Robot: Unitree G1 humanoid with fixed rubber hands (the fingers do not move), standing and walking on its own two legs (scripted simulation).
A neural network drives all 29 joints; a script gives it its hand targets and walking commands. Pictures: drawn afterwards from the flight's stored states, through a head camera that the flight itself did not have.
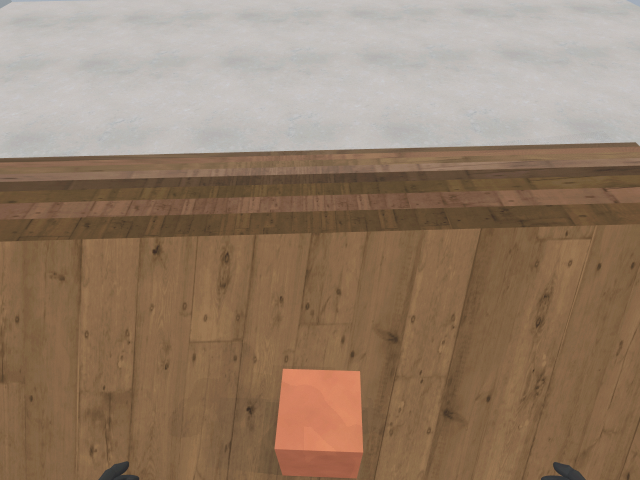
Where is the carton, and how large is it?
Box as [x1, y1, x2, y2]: [275, 369, 362, 477]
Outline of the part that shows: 283,369 275,439 275,451 282,474 356,477 362,454 359,371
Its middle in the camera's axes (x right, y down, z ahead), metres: +0.01 +0.51 +1.07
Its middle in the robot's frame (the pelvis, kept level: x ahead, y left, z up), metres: +0.42 +0.03 -0.66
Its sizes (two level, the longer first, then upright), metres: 0.210 0.200 0.250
